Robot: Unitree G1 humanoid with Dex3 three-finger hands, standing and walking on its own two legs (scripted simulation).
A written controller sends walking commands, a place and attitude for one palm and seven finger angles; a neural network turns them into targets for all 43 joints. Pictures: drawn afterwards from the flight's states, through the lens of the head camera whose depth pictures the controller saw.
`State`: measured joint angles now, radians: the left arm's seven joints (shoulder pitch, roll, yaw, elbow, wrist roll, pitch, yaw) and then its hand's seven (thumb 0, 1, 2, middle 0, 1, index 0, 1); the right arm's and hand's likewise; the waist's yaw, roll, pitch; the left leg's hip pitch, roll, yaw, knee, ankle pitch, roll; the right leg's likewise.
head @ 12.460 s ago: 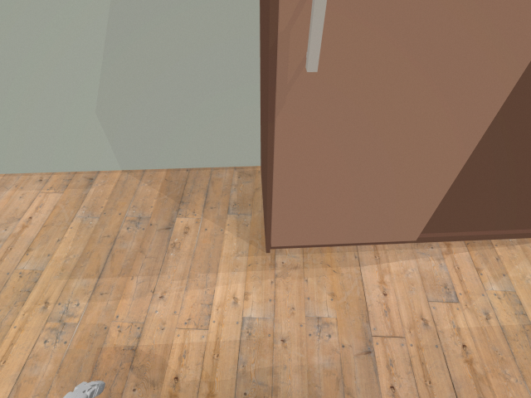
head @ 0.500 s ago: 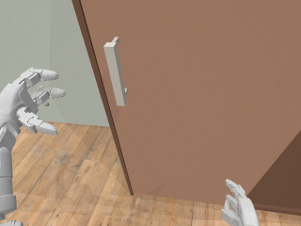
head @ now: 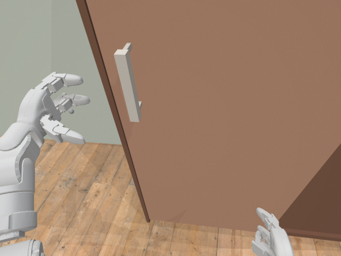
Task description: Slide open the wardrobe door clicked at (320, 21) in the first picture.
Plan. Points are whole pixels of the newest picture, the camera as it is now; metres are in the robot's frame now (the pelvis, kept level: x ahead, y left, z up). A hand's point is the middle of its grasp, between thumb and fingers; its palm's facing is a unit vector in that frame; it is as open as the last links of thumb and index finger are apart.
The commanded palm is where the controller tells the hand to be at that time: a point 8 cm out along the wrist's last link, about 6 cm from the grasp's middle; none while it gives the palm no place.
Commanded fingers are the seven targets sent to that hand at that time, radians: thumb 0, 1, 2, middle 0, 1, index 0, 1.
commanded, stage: move the hooked fingers beside the handle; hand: left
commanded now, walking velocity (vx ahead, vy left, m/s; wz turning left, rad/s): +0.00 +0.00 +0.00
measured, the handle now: (132, 84) +0.45 +0.13 +0.21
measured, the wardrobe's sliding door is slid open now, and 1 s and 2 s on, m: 0.00 0.00 0.00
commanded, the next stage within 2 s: feel for the door with the fingertips in 1.60 s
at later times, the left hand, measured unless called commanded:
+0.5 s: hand (93, 99) +0.38 +0.21 +0.21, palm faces +0.00 -1.00 -0.05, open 14.0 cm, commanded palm +0.35 +0.25 +0.21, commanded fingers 0.00 -0.50 0.30 -0.30 -1.20 -0.30 -1.20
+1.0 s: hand (100, 96) +0.39 +0.19 +0.21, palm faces +0.01 -1.00 -0.04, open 14.0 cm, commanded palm +0.36 +0.24 +0.21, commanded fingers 0.00 -0.50 0.30 -0.30 -1.20 -0.30 -1.20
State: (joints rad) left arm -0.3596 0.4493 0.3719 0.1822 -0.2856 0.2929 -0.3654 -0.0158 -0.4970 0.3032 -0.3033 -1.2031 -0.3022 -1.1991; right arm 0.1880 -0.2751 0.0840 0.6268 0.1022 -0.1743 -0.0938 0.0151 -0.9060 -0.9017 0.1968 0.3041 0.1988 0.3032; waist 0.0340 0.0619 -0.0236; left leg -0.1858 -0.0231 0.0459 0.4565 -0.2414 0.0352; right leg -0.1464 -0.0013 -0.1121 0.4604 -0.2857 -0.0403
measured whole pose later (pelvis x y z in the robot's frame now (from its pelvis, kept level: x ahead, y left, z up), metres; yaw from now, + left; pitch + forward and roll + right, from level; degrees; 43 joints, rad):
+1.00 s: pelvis +0.00 -0.01 +0.00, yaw -1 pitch -1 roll +1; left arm -0.55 0.41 0.31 0.45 -0.24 0.22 -0.27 -0.02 -0.50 0.30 -0.30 -1.20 -0.30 -1.20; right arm 0.22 -0.28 0.06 0.64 0.10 -0.11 -0.10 0.01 -0.91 -0.90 0.20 0.30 0.20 0.30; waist -0.01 0.06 -0.03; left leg -0.19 -0.01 0.06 0.44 -0.24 0.02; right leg -0.16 0.01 -0.10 0.45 -0.28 -0.05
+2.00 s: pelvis +0.00 +0.00 +0.00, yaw -1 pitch -1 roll +0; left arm -0.53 0.34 0.25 0.36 -0.24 0.24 -0.20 -0.02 -0.50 0.30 -0.30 -1.20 -0.30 -1.20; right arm 0.20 -0.27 0.06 0.64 0.10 -0.10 -0.09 0.01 -0.91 -0.90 0.20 0.30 0.20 0.30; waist 0.00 0.05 -0.02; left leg -0.18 -0.02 0.05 0.44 -0.24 0.03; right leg -0.15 0.00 -0.10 0.45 -0.28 -0.04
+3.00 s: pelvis +0.00 -0.01 +0.00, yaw -2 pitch -2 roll +1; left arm -0.55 0.35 0.27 0.41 -0.23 0.21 -0.18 -0.02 -0.50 0.30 -0.31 -1.21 -0.30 -1.20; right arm 0.24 -0.28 0.05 0.64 0.10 -0.07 -0.09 0.01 -0.91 -0.90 0.20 0.30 0.20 0.30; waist -0.02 0.05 -0.03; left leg -0.17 -0.01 0.06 0.42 -0.23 0.02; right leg -0.14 0.02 -0.09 0.43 -0.27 -0.05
